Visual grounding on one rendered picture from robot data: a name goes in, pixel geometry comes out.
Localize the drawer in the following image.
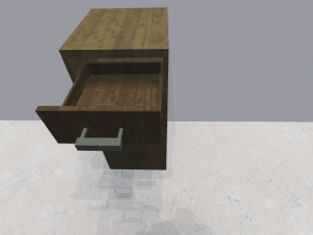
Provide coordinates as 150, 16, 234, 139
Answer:
35, 62, 162, 145

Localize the cabinet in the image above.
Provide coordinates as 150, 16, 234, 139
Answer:
59, 7, 169, 170

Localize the handle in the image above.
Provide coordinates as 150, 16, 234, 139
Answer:
74, 127, 123, 152

